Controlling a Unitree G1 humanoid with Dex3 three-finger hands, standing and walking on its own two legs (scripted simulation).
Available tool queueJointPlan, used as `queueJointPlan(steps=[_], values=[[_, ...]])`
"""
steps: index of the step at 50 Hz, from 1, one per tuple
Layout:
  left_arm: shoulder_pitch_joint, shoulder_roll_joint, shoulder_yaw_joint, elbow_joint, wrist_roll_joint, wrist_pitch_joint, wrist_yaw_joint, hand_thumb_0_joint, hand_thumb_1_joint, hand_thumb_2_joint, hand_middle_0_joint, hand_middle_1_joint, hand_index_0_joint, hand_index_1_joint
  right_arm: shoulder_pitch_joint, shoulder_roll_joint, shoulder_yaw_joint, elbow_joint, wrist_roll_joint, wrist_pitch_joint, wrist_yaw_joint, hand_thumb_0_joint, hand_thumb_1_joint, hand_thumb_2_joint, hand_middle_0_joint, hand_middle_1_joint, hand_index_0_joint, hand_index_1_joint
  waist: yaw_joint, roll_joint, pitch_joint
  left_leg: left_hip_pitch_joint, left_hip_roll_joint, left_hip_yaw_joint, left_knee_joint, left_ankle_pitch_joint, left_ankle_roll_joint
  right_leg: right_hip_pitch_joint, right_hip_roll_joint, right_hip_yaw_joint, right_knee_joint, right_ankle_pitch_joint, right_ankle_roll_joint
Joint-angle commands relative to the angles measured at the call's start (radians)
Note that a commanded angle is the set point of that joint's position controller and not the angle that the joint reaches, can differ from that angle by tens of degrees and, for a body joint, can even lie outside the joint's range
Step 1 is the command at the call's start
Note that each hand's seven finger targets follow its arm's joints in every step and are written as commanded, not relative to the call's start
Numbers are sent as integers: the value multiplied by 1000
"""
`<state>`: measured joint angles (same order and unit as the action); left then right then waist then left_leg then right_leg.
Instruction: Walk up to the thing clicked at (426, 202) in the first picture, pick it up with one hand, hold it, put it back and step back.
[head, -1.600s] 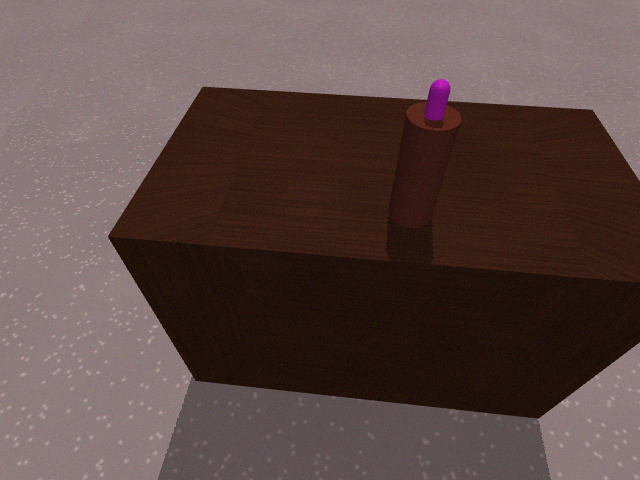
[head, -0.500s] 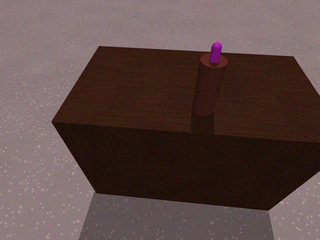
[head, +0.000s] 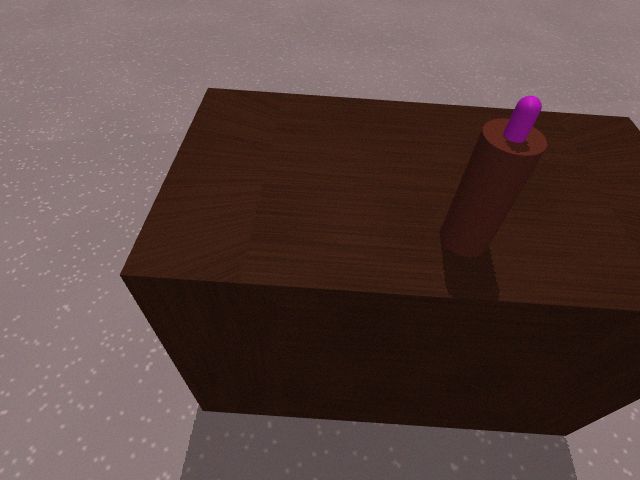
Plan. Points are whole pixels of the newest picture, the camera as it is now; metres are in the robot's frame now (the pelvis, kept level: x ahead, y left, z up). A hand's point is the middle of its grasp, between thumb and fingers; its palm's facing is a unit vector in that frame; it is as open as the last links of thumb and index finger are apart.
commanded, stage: walk up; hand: right
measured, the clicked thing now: (492, 180) +0.54 -0.24 +0.08
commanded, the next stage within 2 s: none
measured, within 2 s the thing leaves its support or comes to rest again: neither
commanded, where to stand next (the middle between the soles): +0.13 -0.01 m, yaw -4 degrees
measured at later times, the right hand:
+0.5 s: hand (509, 475) +0.18 -0.26 -0.14, palm faces +0.04 +0.93 -0.38, open 7.4 cm
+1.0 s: hand out of the picture +0.11 -0.28 -0.15, palm faces +0.07 +0.91 -0.40, open 7.4 cm
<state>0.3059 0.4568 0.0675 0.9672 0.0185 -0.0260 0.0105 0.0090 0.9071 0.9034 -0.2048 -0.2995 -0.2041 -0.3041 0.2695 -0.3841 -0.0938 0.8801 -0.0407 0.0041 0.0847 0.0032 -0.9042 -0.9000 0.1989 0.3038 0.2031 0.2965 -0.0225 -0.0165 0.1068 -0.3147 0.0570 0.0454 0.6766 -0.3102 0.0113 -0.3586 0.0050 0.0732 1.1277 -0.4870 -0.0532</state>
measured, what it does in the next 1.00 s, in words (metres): steps on the spot: right foot, then left foot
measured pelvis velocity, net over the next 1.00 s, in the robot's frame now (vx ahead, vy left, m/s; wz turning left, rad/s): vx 0.05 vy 0.00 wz -0.10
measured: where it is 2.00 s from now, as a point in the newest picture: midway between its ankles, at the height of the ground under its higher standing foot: outside the picture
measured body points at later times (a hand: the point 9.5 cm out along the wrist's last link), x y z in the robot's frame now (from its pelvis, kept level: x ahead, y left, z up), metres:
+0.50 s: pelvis +0.08 +0.01 +0.00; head +0.15 +0.00 +0.44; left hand +0.23 +0.29 -0.12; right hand +0.18 -0.31 -0.12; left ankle +0.07 +0.15 -0.69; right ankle +0.14 -0.10 -0.72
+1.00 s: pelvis +0.05 +0.00 +0.00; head +0.08 -0.01 +0.45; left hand +0.16 +0.30 -0.12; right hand +0.10 -0.33 -0.12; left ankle +0.09 +0.14 -0.71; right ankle +0.04 -0.14 -0.72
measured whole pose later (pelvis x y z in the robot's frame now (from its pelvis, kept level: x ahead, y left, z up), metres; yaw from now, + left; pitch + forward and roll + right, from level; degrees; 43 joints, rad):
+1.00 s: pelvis +0.05 +0.00 +0.00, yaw -6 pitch -4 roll -1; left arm 0.17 0.37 0.04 0.97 0.02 0.01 -0.01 0.01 0.91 0.90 -0.21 -0.30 -0.20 -0.30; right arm 0.18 -0.41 -0.03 0.92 0.00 0.02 -0.01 0.01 -0.90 -0.90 0.20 0.30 0.20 0.30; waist 0.00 0.03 0.13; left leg -0.32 0.05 -0.03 0.77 -0.49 0.00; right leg -0.24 0.00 0.03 0.64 -0.34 0.01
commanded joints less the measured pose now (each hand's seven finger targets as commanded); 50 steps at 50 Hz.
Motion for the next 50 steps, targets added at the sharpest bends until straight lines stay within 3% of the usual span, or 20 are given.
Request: queueJointPlan(steps=[1,6,10,13,14,16,17,20,24,28,29,30,32,35,41,44,46,47,48,50], values=[[102,189,37,-50,-18,-35,-12,0,900,900,-200,-300,-200,-300,16,-274,-57,-96,25,-55,-45,0,-900,-900,200,300,200,300,22,147,3,98,212,-318,-411,-63,176,-177,-54,34,-20,121,14],[12,112,21,-117,-6,-11,-19,0,900,900,-200,-300,-200,-300,44,-254,-35,-104,24,-76,-79,0,-900,-900,200,300,200,300,21,117,-4,115,244,-160,-293,568,217,-77,-59,-3,-284,135,41],[-40,90,23,-136,-9,1,-14,0,900,900,-200,-300,-200,-300,43,-239,-23,-114,41,-61,-97,0,-900,-900,200,300,200,300,8,136,-85,126,194,-82,-146,816,159,45,-9,-94,-399,237,13],[-31,109,30,-141,-4,-2,-12,0,900,900,-200,-300,-200,-300,15,-233,-16,-123,61,-39,-104,0,-900,-900,200,300,200,300,44,92,-157,110,129,-57,31,672,99,193,4,-85,-611,421,-25],[-18,175,44,-143,-3,-7,-9,0,900,900,-200,-300,-200,-300,16,-203,-5,-130,68,-37,-105,0,-900,-900,200,300,200,300,59,-34,-193,46,71,-18,161,506,52,270,-83,39,-620,729,-67],[-35,209,45,-171,-18,-8,-2,0,900,900,-200,-300,-200,-300,44,-168,8,-124,65,-10,-120,0,-900,-900,200,300,200,300,55,-176,-225,-72,-62,-50,413,-345,11,281,-370,410,-666,938,-281],[-75,212,43,-180,-15,-2,3,0,900,900,-200,-300,-200,-300,40,-188,2,-106,56,-3,-129,0,-900,-900,200,300,200,300,46,-170,-183,-37,-36,-81,392,-408,4,188,-367,412,-665,880,-287],[-159,163,29,-201,-5,13,10,0,900,900,-200,-300,-200,-300,42,-189,0,-63,60,-6,-118,0,-900,-900,200,300,200,300,9,-148,-159,-51,-52,-61,386,-298,4,140,-233,184,-635,847,-208],[-133,157,32,-209,15,28,11,0,900,900,-200,-300,-200,-300,14,-177,9,-62,55,-16,-125,0,-900,-900,200,300,200,300,46,-157,-214,-73,-62,-28,184,-222,-7,237,-192,147,-561,903,-198],[-208,150,30,-232,-13,57,-2,0,900,900,-200,-300,-200,-300,80,-171,-3,-17,30,-38,-135,0,-900,-900,200,300,200,300,-14,-105,-205,109,-73,-7,-194,134,2,105,-157,105,-429,643,-117],[-203,110,18,-241,-22,65,-6,0,900,900,-200,-300,-200,-300,66,-223,-17,-30,9,-45,-138,0,-900,-900,200,300,200,300,-12,-6,-185,165,50,-193,-251,165,41,-33,-109,94,-355,476,-56],[-188,64,12,-243,-22,68,-8,0,900,900,-200,-300,-200,-300,7,-319,-34,-52,2,-51,-137,0,-900,-900,200,300,200,300,15,221,-127,194,272,-506,-328,303,115,-215,55,13,-214,46,10],[-209,155,41,-210,-4,79,9,0,900,900,-200,-300,-200,-300,-72,-361,-46,-72,18,-58,-135,0,-900,-900,200,300,200,300,2,206,-66,-13,415,-606,-337,361,304,-102,6,110,4,-109,33],[-147,129,43,-167,-20,66,-9,0,900,900,-200,-300,-200,-300,-116,-253,-12,-81,17,-68,-142,0,-900,-900,200,300,200,300,58,136,-93,141,193,-240,-196,613,184,-155,48,116,-6,-20,26],[-200,94,21,-146,-18,29,-16,0,900,900,-200,-300,-200,-300,-44,-260,-11,-68,9,-51,-120,0,-900,-900,200,300,200,300,-7,243,-180,258,143,-162,-112,585,167,11,9,-73,-430,-7,56],[-92,102,28,-63,-6,9,-2,0,900,900,-200,-300,-200,-300,-92,-245,2,-73,29,-25,-108,0,-900,-900,200,300,200,300,48,175,-187,118,98,-113,1,486,108,245,20,-103,-727,288,29],[-84,187,46,-56,12,-9,6,0,900,900,-200,-300,-200,-300,-86,-155,34,-90,50,-22,-102,0,-900,-900,200,300,200,300,45,-66,-211,-117,15,-96,120,145,20,394,-193,242,-719,463,-46],[-161,234,41,-77,3,-6,3,0,900,900,-200,-300,-200,-300,-113,-171,27,-81,51,-12,-112,0,-900,-900,200,300,200,300,40,-127,-179,-59,-38,-71,133,-248,12,200,-337,352,-754,395,-173],[-228,239,37,-94,7,-5,-3,0,900,900,-200,-300,-200,-300,-95,-199,13,-42,44,-12,-113,0,-900,-900,200,300,200,300,18,-154,-124,56,-19,-93,164,-271,1,45,-353,366,-743,362,-210],[-283,176,22,-95,1,0,-8,0,900,900,-200,-300,-200,-300,-72,-207,12,-5,47,-20,-100,0,-900,-900,200,300,200,300,-20,-129,-61,99,-23,-78,12,-179,9,2,-220,159,-729,263,-105]])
